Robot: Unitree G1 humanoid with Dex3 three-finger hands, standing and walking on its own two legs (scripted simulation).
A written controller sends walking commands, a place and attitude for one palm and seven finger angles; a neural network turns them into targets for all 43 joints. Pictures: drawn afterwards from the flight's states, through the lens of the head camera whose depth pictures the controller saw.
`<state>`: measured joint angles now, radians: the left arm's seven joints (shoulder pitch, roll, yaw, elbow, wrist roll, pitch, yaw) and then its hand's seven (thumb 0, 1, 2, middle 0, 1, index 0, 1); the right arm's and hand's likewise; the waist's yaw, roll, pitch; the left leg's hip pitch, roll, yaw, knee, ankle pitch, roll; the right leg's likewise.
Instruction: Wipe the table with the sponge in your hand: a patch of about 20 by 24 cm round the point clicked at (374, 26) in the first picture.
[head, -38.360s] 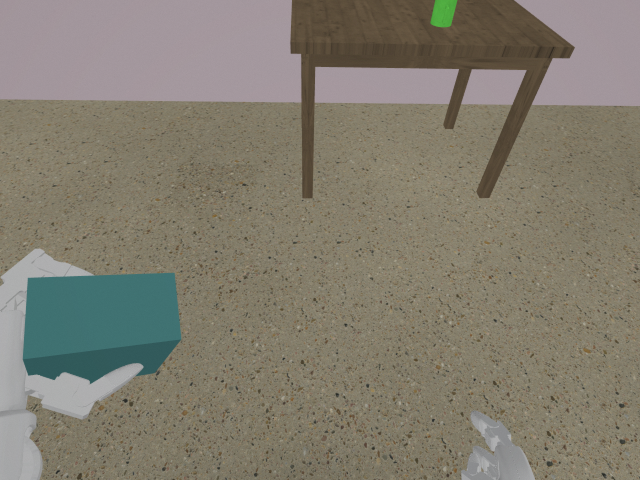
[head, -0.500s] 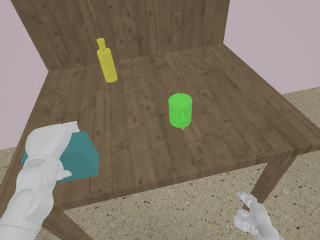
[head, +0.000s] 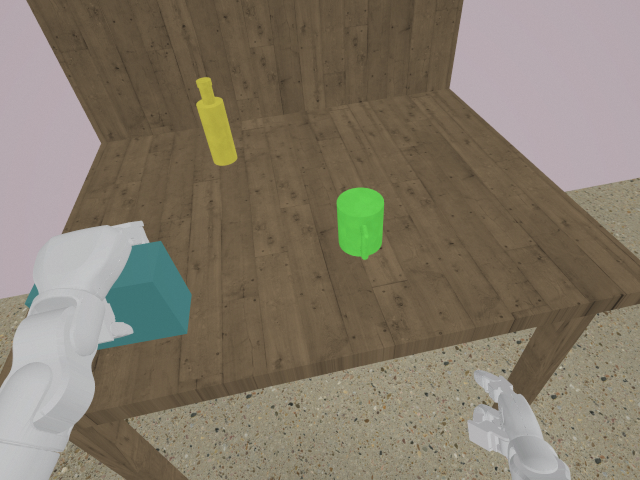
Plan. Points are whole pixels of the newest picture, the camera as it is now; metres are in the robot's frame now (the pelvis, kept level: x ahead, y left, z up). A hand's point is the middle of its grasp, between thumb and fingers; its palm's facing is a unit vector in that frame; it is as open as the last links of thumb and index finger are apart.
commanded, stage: lift the sponge slowly off the table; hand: left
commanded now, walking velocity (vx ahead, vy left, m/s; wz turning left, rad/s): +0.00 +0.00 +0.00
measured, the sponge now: (125, 306) +0.26 +0.30 +0.10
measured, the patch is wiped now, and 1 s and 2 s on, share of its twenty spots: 0.95 0.95 0.95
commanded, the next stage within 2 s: bring the sponge back beside the body in 0.22 s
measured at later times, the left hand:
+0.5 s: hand (112, 285) +0.26 +0.29 +0.15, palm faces +0.08 -0.04 -1.00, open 10.3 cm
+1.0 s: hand (91, 314) +0.22 +0.30 +0.14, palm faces +0.11 -0.07 -0.99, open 10.3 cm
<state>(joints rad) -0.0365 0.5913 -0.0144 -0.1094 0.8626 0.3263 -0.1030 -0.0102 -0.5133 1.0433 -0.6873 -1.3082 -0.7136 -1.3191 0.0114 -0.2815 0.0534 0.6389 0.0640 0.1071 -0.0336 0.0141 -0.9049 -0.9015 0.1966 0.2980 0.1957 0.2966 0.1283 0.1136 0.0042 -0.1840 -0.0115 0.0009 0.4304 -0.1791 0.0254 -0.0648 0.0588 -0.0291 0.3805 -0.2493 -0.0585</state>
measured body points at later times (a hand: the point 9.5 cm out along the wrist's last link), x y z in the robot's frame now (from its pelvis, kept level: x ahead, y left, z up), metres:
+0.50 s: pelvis -0.01 +0.00 +0.00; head -0.03 -0.04 +0.45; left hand +0.25 +0.29 +0.20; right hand +0.24 -0.20 -0.08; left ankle +0.04 +0.10 -0.74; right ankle -0.02 -0.09 -0.74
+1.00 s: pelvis -0.01 +0.01 +0.00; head -0.04 -0.03 +0.45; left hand +0.21 +0.30 +0.19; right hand +0.25 -0.18 -0.07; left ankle +0.04 +0.10 -0.74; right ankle -0.02 -0.09 -0.74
